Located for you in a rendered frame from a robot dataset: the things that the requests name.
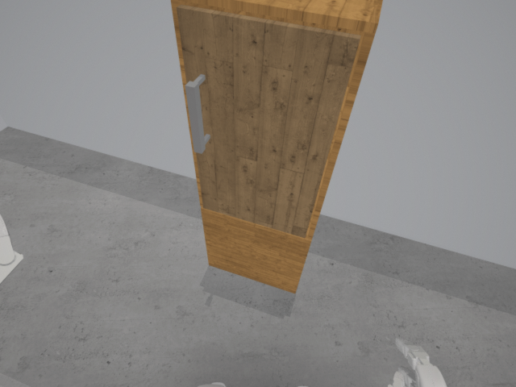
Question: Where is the left robot hand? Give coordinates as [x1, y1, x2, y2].
[0, 214, 23, 284]

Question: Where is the right robot hand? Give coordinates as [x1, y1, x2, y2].
[388, 337, 447, 387]

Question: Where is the handle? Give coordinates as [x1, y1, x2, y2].
[185, 74, 210, 154]

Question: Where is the cupboard door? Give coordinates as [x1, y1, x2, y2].
[177, 5, 361, 238]

